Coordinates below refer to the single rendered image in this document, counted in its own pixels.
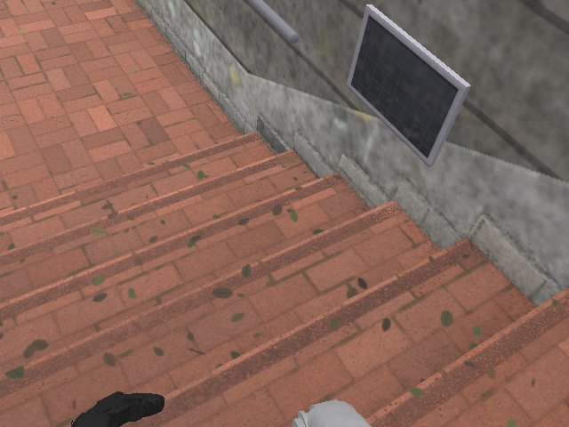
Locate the robot left hand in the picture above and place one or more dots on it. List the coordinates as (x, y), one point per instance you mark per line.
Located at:
(119, 408)

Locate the robot right thigh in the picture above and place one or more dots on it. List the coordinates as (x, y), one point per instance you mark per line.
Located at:
(333, 413)

